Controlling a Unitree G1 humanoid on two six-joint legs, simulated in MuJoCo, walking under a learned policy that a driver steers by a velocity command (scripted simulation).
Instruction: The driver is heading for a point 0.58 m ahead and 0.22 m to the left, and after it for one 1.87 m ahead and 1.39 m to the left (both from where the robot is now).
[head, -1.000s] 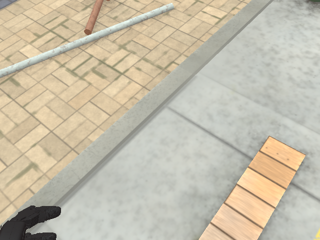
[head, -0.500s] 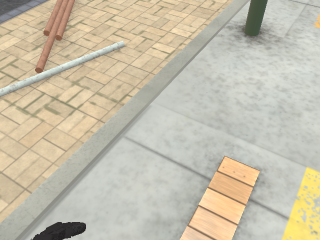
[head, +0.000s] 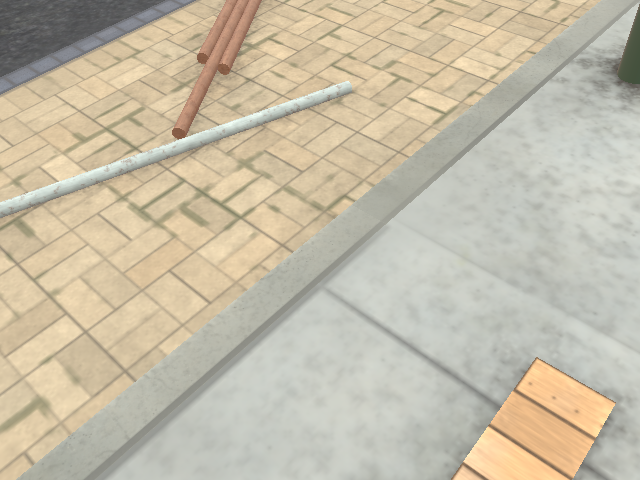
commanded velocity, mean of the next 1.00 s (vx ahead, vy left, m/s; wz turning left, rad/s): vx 0.68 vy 0.00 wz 0.85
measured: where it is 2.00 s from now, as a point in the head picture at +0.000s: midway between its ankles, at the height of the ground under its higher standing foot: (261, 402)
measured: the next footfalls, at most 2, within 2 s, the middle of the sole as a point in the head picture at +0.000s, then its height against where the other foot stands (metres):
left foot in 0.30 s outside the picture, level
right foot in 0.66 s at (329, 370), level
